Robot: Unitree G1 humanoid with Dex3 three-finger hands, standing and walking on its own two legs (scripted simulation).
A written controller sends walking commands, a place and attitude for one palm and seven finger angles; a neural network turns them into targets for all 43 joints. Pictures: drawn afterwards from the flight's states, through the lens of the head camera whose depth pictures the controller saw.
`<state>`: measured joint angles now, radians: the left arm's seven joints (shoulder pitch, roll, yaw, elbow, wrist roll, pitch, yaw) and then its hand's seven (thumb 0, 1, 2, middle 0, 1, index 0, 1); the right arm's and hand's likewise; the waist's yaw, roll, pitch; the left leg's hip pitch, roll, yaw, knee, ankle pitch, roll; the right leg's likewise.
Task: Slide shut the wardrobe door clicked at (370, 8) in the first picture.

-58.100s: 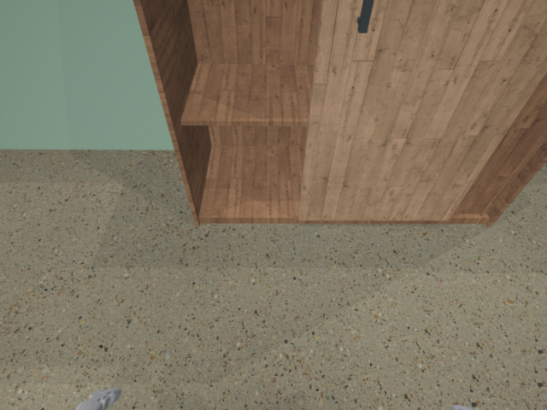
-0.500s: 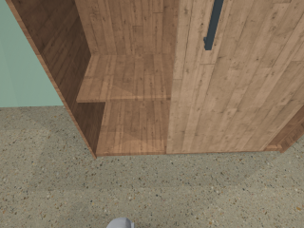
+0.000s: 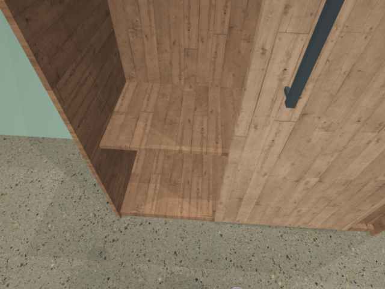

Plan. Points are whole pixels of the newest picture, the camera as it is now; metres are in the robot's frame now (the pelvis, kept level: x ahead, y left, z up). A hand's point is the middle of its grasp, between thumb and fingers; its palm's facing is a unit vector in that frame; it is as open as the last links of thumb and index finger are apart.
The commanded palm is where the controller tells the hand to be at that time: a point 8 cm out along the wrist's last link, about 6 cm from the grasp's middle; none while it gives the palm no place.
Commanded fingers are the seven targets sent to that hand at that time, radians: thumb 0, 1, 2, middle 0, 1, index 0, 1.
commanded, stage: come to a stop and stand still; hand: right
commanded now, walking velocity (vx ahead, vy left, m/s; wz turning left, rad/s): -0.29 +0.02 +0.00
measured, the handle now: (306, 54) +0.53 -0.19 +0.23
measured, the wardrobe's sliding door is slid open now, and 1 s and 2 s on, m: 0.51 0.51 0.51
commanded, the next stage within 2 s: none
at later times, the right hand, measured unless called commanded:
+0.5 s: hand out of the picture +0.03 -0.22 -0.18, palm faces -0.01 +0.96 -0.28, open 7.4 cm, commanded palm none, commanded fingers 0.00 -0.90 -0.90 0.20 0.30 0.20 0.30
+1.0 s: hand out of the picture -0.01 -0.20 -0.19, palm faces -0.02 +0.98 -0.19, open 7.3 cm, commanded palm none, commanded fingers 0.00 -0.90 -0.90 0.20 0.30 0.20 0.30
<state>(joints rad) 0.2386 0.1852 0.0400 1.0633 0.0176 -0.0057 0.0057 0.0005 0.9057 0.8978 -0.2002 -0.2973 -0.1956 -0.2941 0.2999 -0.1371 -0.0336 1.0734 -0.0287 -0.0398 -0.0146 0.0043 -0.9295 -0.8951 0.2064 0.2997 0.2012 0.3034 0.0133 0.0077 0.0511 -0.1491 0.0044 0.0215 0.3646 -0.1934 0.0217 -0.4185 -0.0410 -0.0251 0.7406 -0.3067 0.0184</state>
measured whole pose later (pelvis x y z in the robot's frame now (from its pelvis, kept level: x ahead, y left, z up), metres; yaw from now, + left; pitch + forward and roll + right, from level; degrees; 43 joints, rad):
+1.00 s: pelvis -0.03 -0.03 -0.02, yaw +1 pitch -2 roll +1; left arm 0.28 0.16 -0.01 1.05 0.02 -0.01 0.03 0.01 0.94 0.90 -0.20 -0.30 -0.20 -0.29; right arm 0.27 -0.16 0.01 1.09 -0.02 -0.01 -0.04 0.00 -0.91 -0.90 0.21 0.30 0.20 0.30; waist 0.01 0.00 0.04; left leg -0.17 0.02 -0.02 0.53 -0.32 -0.03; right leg -0.27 0.03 -0.02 0.59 -0.28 -0.06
